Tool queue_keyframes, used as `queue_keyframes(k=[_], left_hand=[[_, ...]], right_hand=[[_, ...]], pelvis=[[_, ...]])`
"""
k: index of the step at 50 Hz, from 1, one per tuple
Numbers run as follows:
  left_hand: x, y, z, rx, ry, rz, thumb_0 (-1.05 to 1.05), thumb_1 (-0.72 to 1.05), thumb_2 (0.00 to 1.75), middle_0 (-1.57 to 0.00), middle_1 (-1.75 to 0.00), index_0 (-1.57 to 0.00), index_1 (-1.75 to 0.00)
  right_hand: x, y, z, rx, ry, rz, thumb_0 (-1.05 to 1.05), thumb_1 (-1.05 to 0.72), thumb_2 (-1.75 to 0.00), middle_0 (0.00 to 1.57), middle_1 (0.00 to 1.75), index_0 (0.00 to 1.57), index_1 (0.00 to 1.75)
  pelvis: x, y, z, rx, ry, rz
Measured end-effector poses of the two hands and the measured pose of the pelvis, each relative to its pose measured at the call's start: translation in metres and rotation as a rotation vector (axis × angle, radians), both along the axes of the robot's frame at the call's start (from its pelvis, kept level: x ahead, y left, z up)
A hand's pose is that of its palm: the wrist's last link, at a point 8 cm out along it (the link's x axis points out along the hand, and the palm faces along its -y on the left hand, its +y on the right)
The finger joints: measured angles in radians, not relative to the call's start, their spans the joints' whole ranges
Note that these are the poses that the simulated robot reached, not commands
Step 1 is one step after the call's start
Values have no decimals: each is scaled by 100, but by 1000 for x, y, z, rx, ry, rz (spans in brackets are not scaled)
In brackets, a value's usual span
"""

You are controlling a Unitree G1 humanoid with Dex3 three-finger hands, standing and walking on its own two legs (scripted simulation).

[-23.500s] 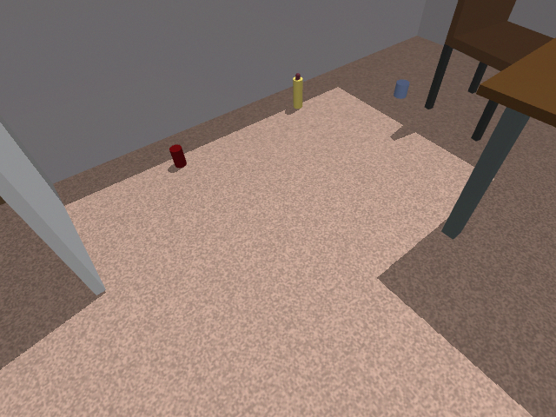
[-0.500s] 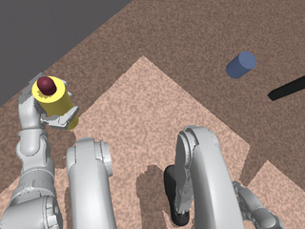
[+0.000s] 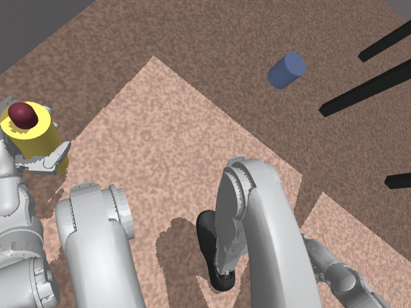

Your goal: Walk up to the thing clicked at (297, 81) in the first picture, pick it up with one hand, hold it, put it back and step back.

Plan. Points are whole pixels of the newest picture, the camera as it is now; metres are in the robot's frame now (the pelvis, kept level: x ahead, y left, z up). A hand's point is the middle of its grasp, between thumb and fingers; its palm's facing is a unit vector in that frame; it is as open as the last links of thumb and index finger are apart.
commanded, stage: lower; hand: left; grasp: from the side
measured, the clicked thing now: (39, 141) +0.42 +0.25 -0.13
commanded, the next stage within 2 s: loosen in 0.90 s
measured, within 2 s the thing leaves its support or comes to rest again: rests again in 1.90 s
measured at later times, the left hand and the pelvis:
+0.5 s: hand (46, 143) +0.42 +0.24 -0.16, palm faces +0.17 -0.99 -0.01, open 8.9 cm; pelvis -0.01 +0.01 -0.01, yaw -2 degrees
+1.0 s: hand (49, 146) +0.42 +0.24 -0.17, palm faces +0.18 -0.98 -0.02, open 8.9 cm; pelvis -0.01 +0.01 -0.01, yaw -4 degrees
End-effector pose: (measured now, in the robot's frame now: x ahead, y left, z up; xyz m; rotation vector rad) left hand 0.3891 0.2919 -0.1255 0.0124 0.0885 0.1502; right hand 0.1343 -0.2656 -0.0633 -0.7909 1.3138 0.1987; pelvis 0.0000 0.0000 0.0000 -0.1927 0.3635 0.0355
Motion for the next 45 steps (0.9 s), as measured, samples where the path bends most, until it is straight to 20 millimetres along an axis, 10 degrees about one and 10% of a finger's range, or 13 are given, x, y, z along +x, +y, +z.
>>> queue_keyframes(k=[45], left_hand=[[0, -2, -45, 0, -17, 26, 2, -27, 116, -82, -107, -78, -108]], right_hand=[[2, 20, 20, -93, 26, 190, 0, -91, -91, 20, 30, 20, 30]], pelvis=[[-10, 12, -11, -81, -111, -35]])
